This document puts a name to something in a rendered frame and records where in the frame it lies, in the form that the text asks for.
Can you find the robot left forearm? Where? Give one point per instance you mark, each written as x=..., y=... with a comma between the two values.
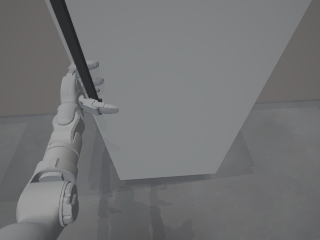
x=63, y=150

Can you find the fridge door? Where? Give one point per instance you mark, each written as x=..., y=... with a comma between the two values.
x=184, y=75

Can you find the robot left hand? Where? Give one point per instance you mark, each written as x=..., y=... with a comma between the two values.
x=72, y=91

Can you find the handle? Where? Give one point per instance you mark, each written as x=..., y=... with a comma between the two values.
x=63, y=17

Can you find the left robot upper arm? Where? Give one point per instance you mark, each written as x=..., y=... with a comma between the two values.
x=45, y=209

